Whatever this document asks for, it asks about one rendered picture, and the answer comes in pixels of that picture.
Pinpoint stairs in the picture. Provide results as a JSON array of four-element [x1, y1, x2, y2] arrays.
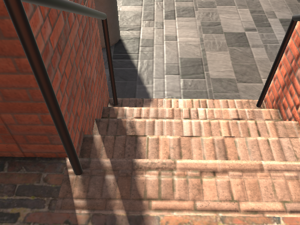
[[79, 97, 300, 161]]

